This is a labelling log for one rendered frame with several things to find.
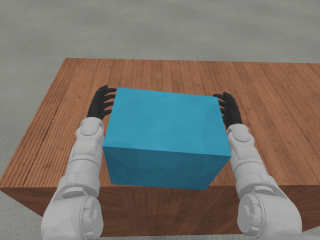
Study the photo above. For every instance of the pedestal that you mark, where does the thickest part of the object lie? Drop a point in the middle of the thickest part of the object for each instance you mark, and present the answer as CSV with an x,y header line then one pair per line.
x,y
279,102

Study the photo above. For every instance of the robot left forearm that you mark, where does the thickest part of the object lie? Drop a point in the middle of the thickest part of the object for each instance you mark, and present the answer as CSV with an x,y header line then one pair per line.
x,y
84,164

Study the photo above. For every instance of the robot left upper arm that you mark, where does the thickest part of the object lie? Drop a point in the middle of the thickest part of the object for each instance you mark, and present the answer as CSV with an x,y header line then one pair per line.
x,y
76,218

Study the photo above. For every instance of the robot right upper arm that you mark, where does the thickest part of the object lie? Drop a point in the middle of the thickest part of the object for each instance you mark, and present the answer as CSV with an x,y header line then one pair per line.
x,y
268,217

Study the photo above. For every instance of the carton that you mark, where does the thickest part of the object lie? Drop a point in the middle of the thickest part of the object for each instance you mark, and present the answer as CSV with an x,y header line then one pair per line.
x,y
165,139

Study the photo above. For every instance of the robot left hand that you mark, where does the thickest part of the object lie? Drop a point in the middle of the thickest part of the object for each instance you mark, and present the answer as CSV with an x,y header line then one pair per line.
x,y
97,106

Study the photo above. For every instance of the robot right forearm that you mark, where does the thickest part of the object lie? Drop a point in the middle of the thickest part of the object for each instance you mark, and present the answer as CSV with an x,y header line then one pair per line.
x,y
247,166

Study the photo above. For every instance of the robot right hand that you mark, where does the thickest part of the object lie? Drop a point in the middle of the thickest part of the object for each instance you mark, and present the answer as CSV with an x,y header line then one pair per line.
x,y
231,112

